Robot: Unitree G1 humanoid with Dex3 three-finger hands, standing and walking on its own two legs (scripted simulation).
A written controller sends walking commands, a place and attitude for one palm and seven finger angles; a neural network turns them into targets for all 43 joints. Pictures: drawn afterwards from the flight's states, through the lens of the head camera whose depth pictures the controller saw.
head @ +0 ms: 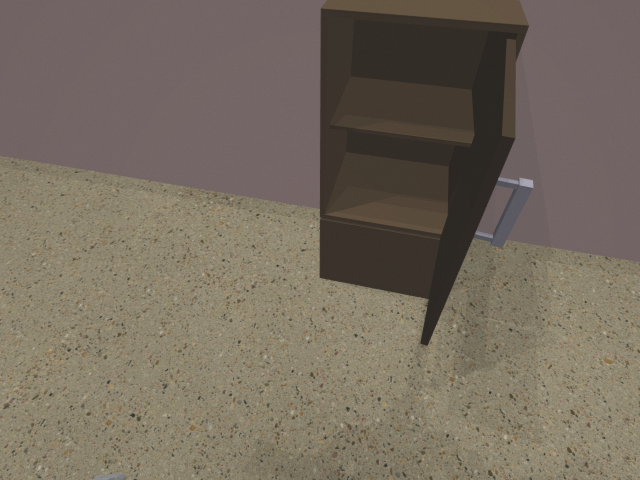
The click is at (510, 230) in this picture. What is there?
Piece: cupboard door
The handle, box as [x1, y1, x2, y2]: [473, 177, 532, 247]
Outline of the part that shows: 532,180 519,178 516,181 499,177 496,183 497,185 511,187 514,189 492,235 476,231 473,237 490,241 492,245 502,247 532,189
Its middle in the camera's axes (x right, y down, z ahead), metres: +0.31 -0.05 +0.68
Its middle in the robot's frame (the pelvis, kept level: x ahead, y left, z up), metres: +0.56 -0.28 +0.02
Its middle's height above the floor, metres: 0.79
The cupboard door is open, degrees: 84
